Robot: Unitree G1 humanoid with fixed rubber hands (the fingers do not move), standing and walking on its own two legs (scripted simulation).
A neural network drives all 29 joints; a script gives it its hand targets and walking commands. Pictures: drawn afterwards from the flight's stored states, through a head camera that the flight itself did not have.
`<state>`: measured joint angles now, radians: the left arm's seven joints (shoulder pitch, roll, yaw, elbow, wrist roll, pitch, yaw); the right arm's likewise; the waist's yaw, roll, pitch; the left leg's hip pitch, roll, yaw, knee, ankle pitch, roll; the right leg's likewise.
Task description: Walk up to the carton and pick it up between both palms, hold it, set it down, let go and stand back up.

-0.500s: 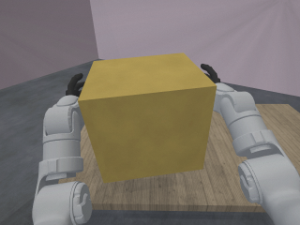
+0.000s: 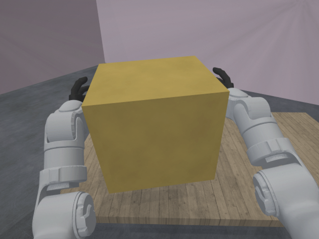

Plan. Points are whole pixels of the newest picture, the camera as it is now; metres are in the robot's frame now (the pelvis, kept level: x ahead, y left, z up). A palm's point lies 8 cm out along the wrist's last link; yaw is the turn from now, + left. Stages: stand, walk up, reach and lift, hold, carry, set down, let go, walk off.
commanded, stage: hold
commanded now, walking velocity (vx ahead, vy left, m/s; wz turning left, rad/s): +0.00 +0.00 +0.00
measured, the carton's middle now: (154, 119) +0.37 +0.00 +0.22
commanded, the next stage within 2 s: none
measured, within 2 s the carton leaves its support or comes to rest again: neither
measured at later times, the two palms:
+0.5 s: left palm (78, 106) +0.35 +0.18 +0.27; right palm (225, 96) +0.36 -0.17 +0.28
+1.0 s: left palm (79, 106) +0.36 +0.18 +0.27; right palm (224, 96) +0.37 -0.17 +0.28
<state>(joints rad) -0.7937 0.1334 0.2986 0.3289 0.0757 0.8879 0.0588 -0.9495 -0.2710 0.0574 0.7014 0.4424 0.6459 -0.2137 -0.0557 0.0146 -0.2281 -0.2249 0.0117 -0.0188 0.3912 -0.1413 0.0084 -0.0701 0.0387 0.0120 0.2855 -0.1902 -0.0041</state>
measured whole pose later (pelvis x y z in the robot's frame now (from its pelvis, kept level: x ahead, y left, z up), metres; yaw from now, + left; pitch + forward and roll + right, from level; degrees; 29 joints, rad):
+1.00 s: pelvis +0.00 +0.00 +0.00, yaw +0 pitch -1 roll -2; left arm -0.81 0.12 0.30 0.34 0.08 0.88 0.08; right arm -0.96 -0.27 0.03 0.73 0.44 0.64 -0.20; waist -0.05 0.02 -0.23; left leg -0.24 0.01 -0.02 0.39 -0.14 0.01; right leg -0.09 0.04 0.03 0.29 -0.19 0.00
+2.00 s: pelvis +0.00 +0.00 +0.00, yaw +0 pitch -1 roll -2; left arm -0.82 0.12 0.32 0.38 0.08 0.88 0.07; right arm -0.98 -0.26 0.03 0.76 0.43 0.65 -0.20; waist -0.05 0.01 -0.23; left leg -0.24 0.00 -0.04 0.39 -0.14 0.01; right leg -0.09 0.04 0.04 0.29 -0.19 0.00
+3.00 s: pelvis +0.00 +0.00 +0.00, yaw -1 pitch -1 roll -2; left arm -0.80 0.12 0.31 0.33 0.08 0.88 0.07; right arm -0.96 -0.27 0.05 0.73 0.44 0.66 -0.20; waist -0.05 0.02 -0.24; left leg -0.23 0.00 -0.04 0.39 -0.14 0.01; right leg -0.08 0.04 0.04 0.29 -0.19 0.00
